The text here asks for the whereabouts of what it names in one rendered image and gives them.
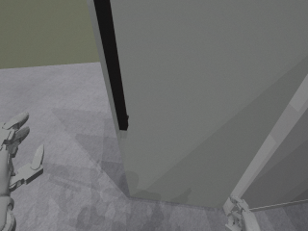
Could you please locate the right robot hand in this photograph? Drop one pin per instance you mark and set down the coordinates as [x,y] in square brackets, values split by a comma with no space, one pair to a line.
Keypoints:
[246,220]

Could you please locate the left robot hand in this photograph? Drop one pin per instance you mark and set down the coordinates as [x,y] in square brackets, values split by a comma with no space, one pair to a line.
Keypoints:
[10,139]

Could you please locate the left robot forearm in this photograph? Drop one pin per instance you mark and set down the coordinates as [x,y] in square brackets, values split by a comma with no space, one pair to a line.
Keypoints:
[7,219]

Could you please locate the handle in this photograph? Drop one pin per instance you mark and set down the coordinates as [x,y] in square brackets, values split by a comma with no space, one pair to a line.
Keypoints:
[108,37]

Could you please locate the fridge door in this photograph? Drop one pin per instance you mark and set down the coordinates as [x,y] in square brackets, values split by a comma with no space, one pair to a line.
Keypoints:
[204,83]

